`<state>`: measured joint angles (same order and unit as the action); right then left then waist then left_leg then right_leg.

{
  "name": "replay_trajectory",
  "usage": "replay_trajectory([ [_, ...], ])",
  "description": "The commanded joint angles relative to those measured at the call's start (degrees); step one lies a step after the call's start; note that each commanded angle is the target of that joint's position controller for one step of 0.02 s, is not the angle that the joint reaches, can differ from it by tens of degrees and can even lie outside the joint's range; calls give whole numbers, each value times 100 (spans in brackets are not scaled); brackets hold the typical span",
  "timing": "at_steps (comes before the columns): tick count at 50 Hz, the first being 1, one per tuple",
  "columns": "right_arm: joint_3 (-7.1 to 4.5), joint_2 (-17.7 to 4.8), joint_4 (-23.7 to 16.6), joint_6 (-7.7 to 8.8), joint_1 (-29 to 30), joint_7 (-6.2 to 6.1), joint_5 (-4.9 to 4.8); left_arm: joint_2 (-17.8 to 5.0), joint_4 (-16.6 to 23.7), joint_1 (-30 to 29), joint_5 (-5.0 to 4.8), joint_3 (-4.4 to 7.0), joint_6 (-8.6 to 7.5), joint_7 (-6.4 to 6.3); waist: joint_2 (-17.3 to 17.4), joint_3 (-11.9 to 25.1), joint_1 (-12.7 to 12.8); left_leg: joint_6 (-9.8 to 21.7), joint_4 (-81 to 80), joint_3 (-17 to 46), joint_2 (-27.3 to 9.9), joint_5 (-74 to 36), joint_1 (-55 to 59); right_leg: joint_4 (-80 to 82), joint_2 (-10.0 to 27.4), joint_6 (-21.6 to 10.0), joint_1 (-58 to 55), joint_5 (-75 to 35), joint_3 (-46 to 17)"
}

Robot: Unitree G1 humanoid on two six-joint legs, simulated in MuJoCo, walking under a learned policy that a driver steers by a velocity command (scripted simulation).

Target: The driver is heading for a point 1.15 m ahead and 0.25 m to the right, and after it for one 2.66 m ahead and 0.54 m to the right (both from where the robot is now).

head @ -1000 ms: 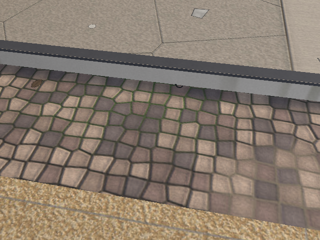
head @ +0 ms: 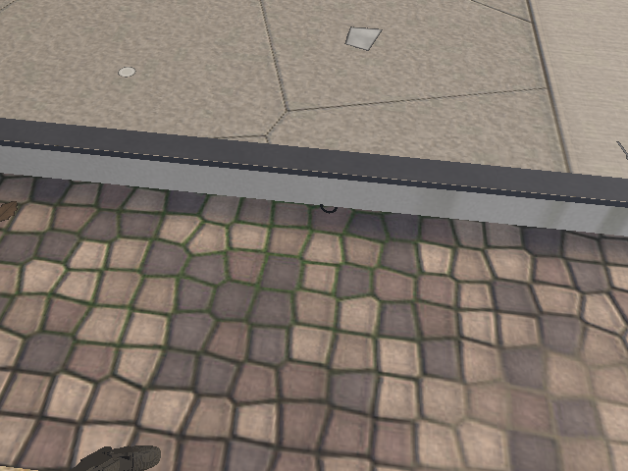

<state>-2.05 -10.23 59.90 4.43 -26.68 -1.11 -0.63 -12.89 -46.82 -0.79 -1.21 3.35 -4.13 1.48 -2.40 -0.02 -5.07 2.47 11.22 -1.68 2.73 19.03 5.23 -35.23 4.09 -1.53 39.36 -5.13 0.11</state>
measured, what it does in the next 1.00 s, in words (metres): walks ahead: right foot, then left foot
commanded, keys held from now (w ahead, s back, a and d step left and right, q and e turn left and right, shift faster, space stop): w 0.56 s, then w+e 0.44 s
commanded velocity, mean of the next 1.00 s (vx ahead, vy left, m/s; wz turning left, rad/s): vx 0.49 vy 0.00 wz -0.14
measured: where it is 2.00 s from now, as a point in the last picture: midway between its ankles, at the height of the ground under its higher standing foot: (364, 243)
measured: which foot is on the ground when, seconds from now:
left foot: down 0.00-0.12, up 0.14-0.64, down 0.66-1.00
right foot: up 0.00-0.08, down 0.10-0.66, up 0.68-1.00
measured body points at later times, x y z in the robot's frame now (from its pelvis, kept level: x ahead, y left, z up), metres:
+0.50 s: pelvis +0.29 -0.04 +0.01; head +0.31 -0.04 +0.46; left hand +0.28 +0.23 -0.13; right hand +0.48 -0.28 -0.09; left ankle +0.49 +0.14 -0.68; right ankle +0.22 -0.12 -0.74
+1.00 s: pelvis +0.57 +0.01 +0.01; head +0.60 +0.00 +0.46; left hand +0.74 +0.23 -0.12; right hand +0.52 -0.25 -0.13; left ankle +0.53 +0.11 -0.74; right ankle +0.66 -0.15 -0.68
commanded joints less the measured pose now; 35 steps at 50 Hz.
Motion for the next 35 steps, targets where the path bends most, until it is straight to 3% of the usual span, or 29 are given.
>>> replay_trajectory([
  [1,-207,-949,-64,-19,-323,-36,-31,-273,630,-998,-33,-18,-142,127,681,-727,73,703,43,634,-1685,-2879,14,356,-121,-182,259,408,108],
  [3,-259,-1104,-120,-44,-136,-35,-20,-502,574,-590,-11,64,-175,157,897,-344,414,594,672,544,-1704,-4632,105,455,-418,-402,-713,902,322],
  [4,-279,-1176,-158,-71,-12,-32,-13,-723,390,123,-3,171,-180,138,1011,128,810,513,1451,434,-1598,-5732,10,451,-641,-560,-1744,981,479],
  [5,-255,-1158,-240,-75,162,-13,17,-1033,43,1325,-21,316,-171,91,956,793,1366,333,2745,284,-1344,-5687,-754,423,-498,-808,-3472,724,249],
  [6,-111,-648,-364,-7,-323,53,74,-1586,-167,2376,131,449,-155,30,-72,1922,1342,13,4999,61,-685,-3298,-2998,320,1060,-1551,-6129,1045,-1902],
  [7,22,-315,-222,159,-637,145,-3,-1424,-332,2716,54,374,-112,47,-1165,2885,1234,-117,6522,692,137,1173,-4097,1495,1963,-2117,-6990,2114,-4417],
  [8,-158,-875,-346,287,-108,169,-170,-1050,-317,2318,38,253,-92,46,-811,2072,1267,9,6958,1054,-230,1079,-4754,1777,1696,-1798,-6406,2595,-4017],
  [9,-194,-1048,-594,331,569,135,-236,-828,-194,1686,34,190,-102,30,-487,1121,1126,81,6845,765,-529,624,-4938,1921,1484,-1546,-5339,2295,-3063],
  [10,-205,-1000,-678,321,884,75,-170,-708,-126,1191,86,140,-149,51,115,557,876,80,6460,635,-799,105,-4646,2144,1288,-1425,-4191,1611,-2391],
  [11,-262,-949,-672,249,880,20,-67,-541,-112,938,159,95,-212,70,141,369,623,89,6048,666,-1005,-174,-4223,2289,1060,-1293,-3496,1151,-1919],
  [13,-246,-638,-635,86,572,-3,-29,-439,-223,933,166,62,-252,107,-40,275,366,87,5688,683,-1129,-365,-3709,2597,856,-1282,-2848,981,-1467],
  [15,-259,-615,-760,14,762,-25,-38,-574,-372,1127,129,71,-270,54,-98,48,309,-4,5277,605,-1197,-600,-3913,2826,819,-1331,-2599,842,-1158],
  [18,-286,-733,-1048,16,1540,-21,43,-789,-531,1503,126,102,-241,-78,-1,-213,464,-165,4250,542,-1222,-1587,-4552,2960,780,-1278,-2777,646,-923],
  [22,-206,-605,-1287,81,2377,81,28,-895,-675,1900,62,90,-204,-148,-44,-311,722,-189,2756,272,-940,-2708,-4212,2935,515,-1014,-2878,464,-420],
  [27,-123,-647,-1620,119,3236,252,-52,-974,-972,2483,14,109,-96,-166,-25,-521,998,-113,1962,218,-768,-2380,-4437,2582,877,-999,-3915,418,-490],
  [30,-167,-856,-1721,191,3154,338,-52,-1084,-1013,2491,-5,157,-2,-196,-134,-395,796,77,1656,209,-618,-1663,-3998,2061,1090,-879,-4341,-348,-703],
  [31,-231,-1001,-1649,218,2784,333,-47,-1148,-967,2353,-5,171,24,-196,-234,-162,542,162,1547,83,-441,-1480,-3340,1642,1025,-814,-4299,-1198,-698],
  [32,-367,-1261,-1393,237,1892,296,-35,-1084,-912,2226,16,138,41,-189,-183,379,99,320,1480,-3,-325,-1583,-2065,715,738,-676,-4014,-1856,-526],
  [33,-501,-1700,-1154,253,702,225,58,-873,-746,2134,95,41,24,-180,148,1305,-349,684,1818,807,-1148,-1815,-116,-921,375,-469,-2854,-913,-282],
  [34,-606,-2139,-995,198,158,214,102,-114,-710,2899,55,-178,-79,-133,1617,2285,-96,1531,1424,3326,-2662,-902,2147,-3104,-601,-35,-473,2339,42],
  [35,-443,-1549,-1032,174,144,199,94,-598,-804,2694,-63,-64,-178,-130,1472,2422,-243,1474,856,4090,-2738,-488,2008,-3913,-540,-68,61,3749,-808],
])
Keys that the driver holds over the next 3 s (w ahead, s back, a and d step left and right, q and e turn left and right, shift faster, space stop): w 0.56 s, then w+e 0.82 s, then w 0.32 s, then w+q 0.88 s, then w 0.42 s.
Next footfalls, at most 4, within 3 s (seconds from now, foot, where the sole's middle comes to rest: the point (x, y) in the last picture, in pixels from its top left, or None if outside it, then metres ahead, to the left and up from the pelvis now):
0.10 right None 0.26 -0.13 -0.77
0.66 left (241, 431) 0.57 0.11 -0.77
1.16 right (353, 340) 0.78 -0.16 -0.77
1.72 left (330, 235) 1.10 -0.14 -0.77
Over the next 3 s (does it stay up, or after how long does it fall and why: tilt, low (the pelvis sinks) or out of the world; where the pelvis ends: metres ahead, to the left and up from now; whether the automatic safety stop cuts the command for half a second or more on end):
stays up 1.63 -0.33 0.12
